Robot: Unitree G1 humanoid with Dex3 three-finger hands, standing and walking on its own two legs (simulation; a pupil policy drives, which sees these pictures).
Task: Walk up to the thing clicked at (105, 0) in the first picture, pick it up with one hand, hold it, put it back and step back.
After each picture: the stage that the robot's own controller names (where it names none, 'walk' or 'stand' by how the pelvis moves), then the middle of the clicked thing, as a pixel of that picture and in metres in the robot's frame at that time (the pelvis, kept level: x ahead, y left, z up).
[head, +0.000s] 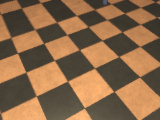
stand; (105, 0) +2.38 -0.28 -0.72
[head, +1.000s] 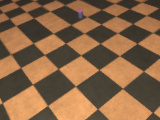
walk; (80, 13) +2.26 +0.25 -0.70
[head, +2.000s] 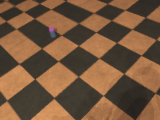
walk; (52, 32) +1.60 +0.56 -0.72
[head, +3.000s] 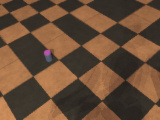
walk; (48, 55) +1.13 +0.46 -0.71
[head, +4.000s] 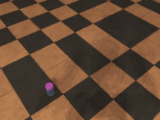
walk; (50, 89) +0.76 +0.30 -0.69
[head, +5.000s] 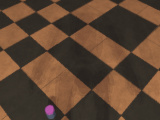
walk; (50, 112) +0.49 +0.23 -0.71
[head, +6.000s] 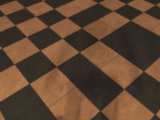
stand; out of the picture +0.39 +0.22 -0.72
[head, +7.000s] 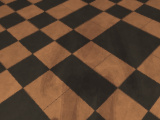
stand; out of the picture +0.38 +0.25 -0.72
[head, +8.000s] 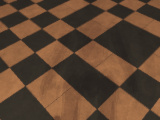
stand; out of the picture +0.40 +0.24 -0.73
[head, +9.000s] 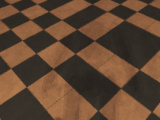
stand; out of the picture +0.39 +0.24 -0.73
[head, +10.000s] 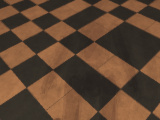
stand; out of the picture +0.39 +0.24 -0.73
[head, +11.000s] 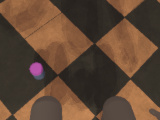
go down; (37, 71) +0.46 +0.22 -0.44
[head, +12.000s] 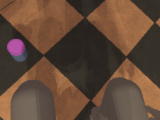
go down; (18, 51) +0.48 +0.26 -0.30
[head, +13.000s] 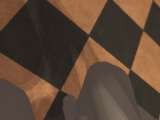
close in; out of the picture +0.45 +0.30 -0.23
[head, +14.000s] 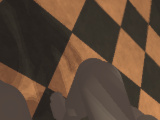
close; out of the picture +0.45 +0.31 -0.22
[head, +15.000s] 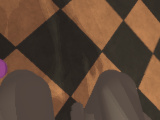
lift; out of the picture +0.36 +0.25 -0.24
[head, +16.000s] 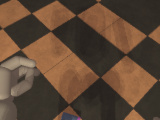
close; (70, 119) +0.34 +0.08 -0.59
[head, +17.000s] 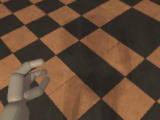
close; out of the picture +0.34 +0.08 -0.70
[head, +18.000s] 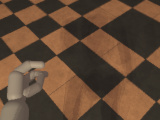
hold; out of the picture +0.36 +0.07 -0.70
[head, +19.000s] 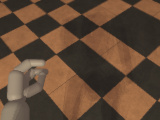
stand; out of the picture +0.37 +0.07 -0.69
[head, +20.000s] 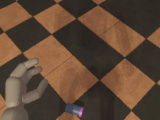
stand; (74, 109) +0.41 +0.06 -0.63
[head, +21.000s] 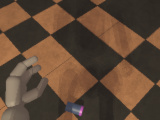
stand; (74, 108) +0.42 +0.05 -0.63
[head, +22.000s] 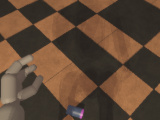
stand; (75, 111) +0.44 +0.05 -0.65
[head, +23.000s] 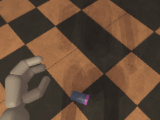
stand; (79, 97) +0.46 +0.04 -0.59
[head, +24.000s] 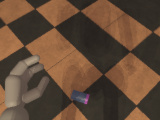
close; (80, 96) +0.47 +0.04 -0.60
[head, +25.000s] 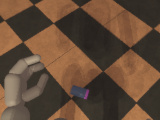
close; (79, 92) +0.49 +0.04 -0.58
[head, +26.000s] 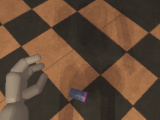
close; (77, 94) +0.49 +0.04 -0.61
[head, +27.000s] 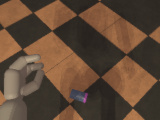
crouch; (78, 95) +0.50 +0.04 -0.61
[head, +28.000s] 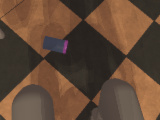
crouch; (55, 44) +0.56 +0.08 -0.34
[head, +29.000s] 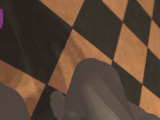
lower; out of the picture +0.55 +0.16 -0.25
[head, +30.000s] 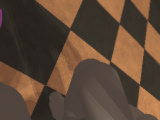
lower; out of the picture +0.56 +0.17 -0.25
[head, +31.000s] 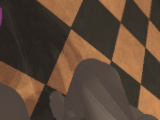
lower; out of the picture +0.56 +0.17 -0.25
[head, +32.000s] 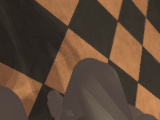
lower; out of the picture +0.56 +0.17 -0.25
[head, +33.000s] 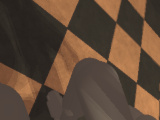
loosen; out of the picture +0.57 +0.17 -0.25
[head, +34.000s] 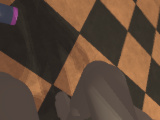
stand; out of the picture +0.58 +0.16 -0.26
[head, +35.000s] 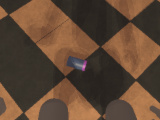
walk; (76, 63) +0.56 +0.05 -0.49
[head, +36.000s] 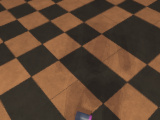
stand; (83, 117) +0.51 +0.02 -0.69
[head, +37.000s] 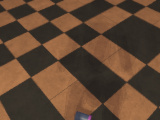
stand; (82, 117) +0.51 +0.02 -0.69
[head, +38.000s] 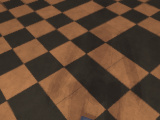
stand; out of the picture +0.52 +0.00 -0.74
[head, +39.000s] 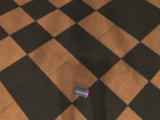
walk; (81, 91) +0.58 -0.01 -0.73
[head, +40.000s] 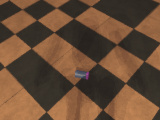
walk; (81, 74) +0.80 +0.07 -0.72
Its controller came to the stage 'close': yes
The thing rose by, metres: 0.01
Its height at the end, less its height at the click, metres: -0.02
